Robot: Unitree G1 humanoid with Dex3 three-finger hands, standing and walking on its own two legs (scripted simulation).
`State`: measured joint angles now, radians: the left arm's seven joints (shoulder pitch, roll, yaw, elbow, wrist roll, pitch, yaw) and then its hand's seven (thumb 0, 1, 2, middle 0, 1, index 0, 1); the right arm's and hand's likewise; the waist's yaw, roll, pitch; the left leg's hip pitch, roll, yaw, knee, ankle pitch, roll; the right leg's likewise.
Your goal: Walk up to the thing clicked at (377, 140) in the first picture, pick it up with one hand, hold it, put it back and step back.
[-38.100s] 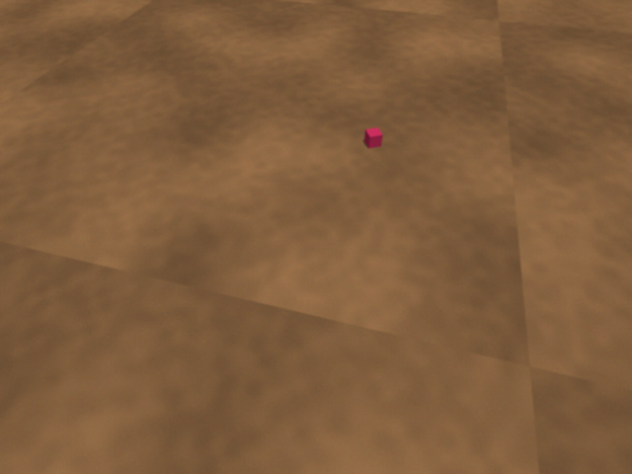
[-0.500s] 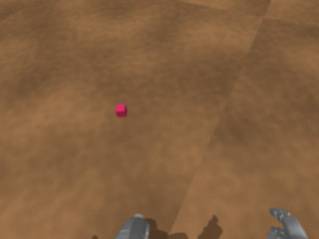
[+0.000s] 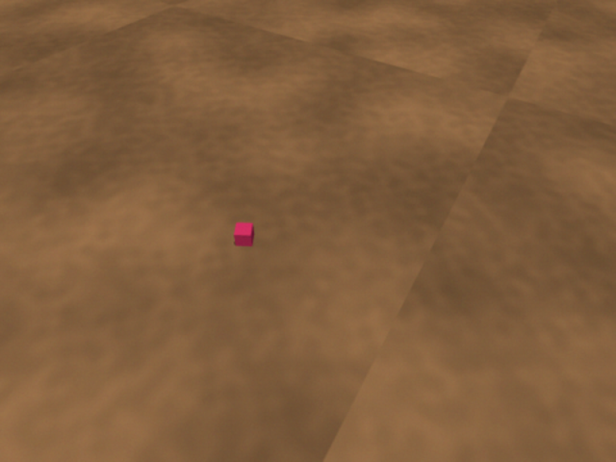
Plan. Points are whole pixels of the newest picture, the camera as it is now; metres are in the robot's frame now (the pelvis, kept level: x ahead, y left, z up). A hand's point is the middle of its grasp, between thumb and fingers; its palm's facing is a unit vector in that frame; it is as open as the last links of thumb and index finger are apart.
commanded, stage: step back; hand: left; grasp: from above
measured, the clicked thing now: (244, 234) +1.11 +0.25 -0.73
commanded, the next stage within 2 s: stand in 0.58 s
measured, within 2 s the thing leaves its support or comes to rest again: neither
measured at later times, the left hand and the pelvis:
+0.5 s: hand out of the picture +0.14 +0.27 -0.15, palm faces +0.02 -0.91 -0.41, open 7.4 cm; pelvis +0.06 +0.00 -0.01, yaw +0 degrees
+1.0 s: hand out of the picture +0.15 +0.26 -0.14, palm faces -0.03 -0.94 -0.33, open 7.4 cm; pelvis +0.07 +0.01 +0.01, yaw +0 degrees
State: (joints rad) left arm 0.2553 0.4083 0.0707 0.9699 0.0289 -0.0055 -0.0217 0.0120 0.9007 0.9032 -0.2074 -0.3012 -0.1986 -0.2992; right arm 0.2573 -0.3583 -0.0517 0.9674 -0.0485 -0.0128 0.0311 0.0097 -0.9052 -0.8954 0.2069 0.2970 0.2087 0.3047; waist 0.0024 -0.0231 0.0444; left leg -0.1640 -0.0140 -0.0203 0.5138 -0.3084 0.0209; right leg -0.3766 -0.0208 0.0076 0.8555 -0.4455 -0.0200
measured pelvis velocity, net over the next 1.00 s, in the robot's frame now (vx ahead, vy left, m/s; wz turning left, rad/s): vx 0.07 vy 0.01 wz -0.01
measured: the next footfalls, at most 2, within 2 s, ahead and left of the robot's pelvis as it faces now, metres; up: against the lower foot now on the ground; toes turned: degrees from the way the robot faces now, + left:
right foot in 0.12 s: +0.09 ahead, -0.12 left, +0.00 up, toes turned -2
left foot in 0.46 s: +0.13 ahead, +0.15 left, +0.00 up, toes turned +1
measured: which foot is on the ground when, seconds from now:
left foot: down 0.00-0.16, up 0.18-0.44, down 0.46-1.00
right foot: up 0.00-0.10, down 0.12-1.00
